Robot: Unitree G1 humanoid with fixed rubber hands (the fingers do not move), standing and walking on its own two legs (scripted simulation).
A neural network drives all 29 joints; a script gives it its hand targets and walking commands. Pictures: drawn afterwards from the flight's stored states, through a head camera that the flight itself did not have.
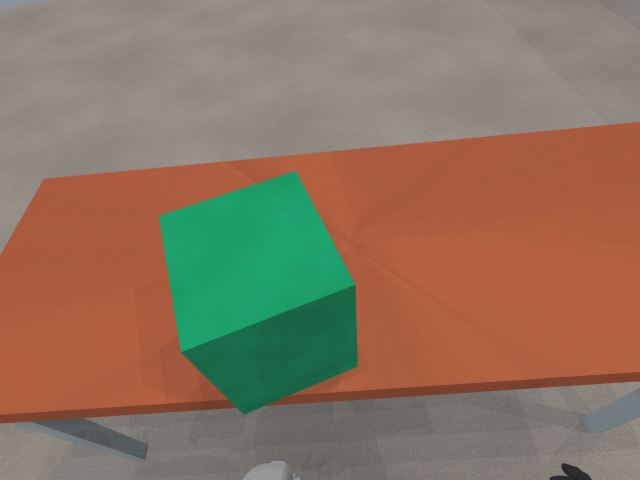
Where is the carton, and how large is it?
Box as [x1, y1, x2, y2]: [159, 171, 357, 413]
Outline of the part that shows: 295,171 159,216 181,352 243,413 246,413 357,366 354,283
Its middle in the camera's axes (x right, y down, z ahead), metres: -0.07 +0.08 +0.52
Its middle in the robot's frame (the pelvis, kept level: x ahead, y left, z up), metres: +0.34 +0.09 +0.01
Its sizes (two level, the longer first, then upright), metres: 0.187 0.179 0.241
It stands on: a table, 0.65 m high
